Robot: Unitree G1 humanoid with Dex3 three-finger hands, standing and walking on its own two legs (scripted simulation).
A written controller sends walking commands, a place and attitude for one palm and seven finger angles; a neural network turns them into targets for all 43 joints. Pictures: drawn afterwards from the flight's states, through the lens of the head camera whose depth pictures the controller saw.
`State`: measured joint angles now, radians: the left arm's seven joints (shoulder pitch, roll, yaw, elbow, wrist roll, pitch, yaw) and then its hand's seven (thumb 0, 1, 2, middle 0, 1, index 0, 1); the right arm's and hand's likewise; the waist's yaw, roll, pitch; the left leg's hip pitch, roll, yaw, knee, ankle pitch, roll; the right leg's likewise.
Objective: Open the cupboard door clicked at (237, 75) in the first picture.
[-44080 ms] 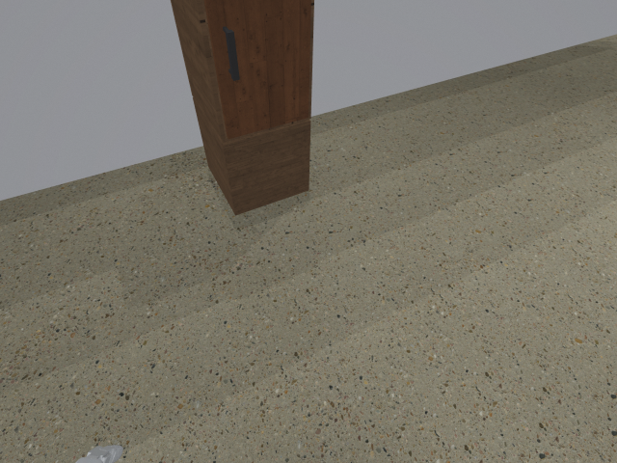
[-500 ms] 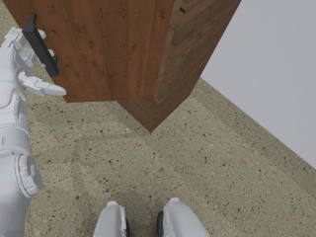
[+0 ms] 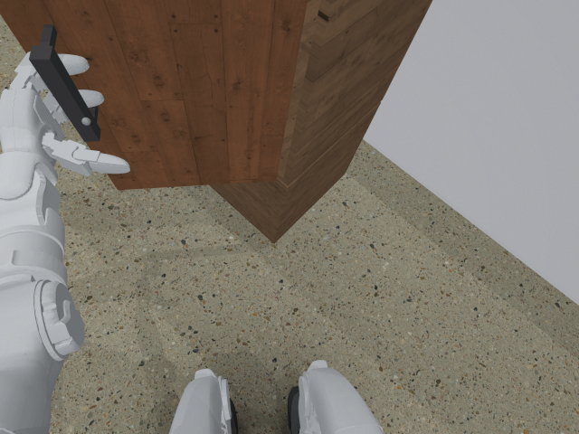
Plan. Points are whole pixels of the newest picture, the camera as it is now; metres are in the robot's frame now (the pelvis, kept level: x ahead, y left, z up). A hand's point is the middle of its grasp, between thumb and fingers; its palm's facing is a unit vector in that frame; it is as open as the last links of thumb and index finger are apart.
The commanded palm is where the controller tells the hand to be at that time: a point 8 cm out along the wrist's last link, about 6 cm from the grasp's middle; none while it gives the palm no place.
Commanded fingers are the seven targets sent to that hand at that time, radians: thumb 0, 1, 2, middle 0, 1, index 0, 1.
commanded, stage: slide the fingers in behind the handle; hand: left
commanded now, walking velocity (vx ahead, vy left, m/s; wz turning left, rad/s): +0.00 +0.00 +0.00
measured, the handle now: (72, 88) +0.56 +0.24 +0.06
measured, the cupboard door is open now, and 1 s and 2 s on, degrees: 50 50 95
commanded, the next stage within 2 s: close the thumb around the handle in 0.16 s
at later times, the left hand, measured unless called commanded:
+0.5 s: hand (84, 119) +0.52 +0.23 +0.06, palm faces +0.05 -1.00 -0.01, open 12.3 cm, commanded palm +0.50 +0.26 +0.06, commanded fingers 0.00 0.23 0.61 -0.35 -1.28 -0.35 -1.28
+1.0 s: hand (87, 122) +0.51 +0.22 +0.06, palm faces +0.04 -1.00 -0.01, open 5.6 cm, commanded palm +0.49 +0.26 +0.06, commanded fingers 0.00 0.90 0.90 -0.40 -1.35 -0.40 -1.35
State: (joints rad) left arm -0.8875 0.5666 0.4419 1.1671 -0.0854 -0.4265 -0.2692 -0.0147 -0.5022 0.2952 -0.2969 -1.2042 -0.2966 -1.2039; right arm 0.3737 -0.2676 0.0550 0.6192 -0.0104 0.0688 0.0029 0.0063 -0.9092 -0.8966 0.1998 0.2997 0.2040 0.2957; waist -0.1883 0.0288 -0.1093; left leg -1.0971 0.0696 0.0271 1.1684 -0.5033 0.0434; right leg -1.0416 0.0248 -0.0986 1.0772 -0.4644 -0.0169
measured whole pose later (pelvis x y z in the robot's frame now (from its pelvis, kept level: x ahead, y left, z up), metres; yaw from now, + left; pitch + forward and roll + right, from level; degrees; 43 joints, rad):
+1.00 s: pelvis +0.00 +0.01 +0.00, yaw +0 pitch +24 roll -5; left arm -0.88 0.54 0.43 1.17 -0.08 -0.44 -0.27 0.01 0.73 0.83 -0.37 -1.35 -0.38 -1.35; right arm 0.37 -0.27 0.06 0.62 -0.01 0.07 0.00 0.01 -0.91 -0.90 0.20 0.30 0.20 0.30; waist -0.19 0.03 -0.11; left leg -1.09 0.06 0.03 1.17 -0.51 0.05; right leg -1.03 0.02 -0.10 1.07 -0.46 -0.01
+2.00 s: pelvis +0.02 -0.03 +0.02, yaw +4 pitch +15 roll -1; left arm 0.02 -0.11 -0.15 0.26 0.10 -0.34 0.57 0.02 0.71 0.77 -0.29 -1.32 -0.33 -1.33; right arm 0.19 -0.17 0.01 0.56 -0.07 0.01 0.05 0.01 -0.91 -0.90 0.20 0.30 0.20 0.30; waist -0.01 0.03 -0.16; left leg -0.82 0.03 0.02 1.05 -0.49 0.00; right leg -0.79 -0.01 -0.10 1.03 -0.51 -0.05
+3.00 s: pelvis +0.00 -0.03 +0.02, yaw +4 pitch +15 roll +0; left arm -0.02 -0.12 -0.20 0.32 0.11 -0.36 0.59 -0.01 -0.49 0.30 -0.29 -0.74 -0.29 -0.75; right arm 0.19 -0.18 0.00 0.59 -0.08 -0.03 0.02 0.01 -0.91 -0.90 0.20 0.30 0.20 0.30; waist -0.01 0.03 -0.16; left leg -0.85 0.02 0.01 1.06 -0.47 0.00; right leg -0.82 -0.02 -0.11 1.06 -0.51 -0.06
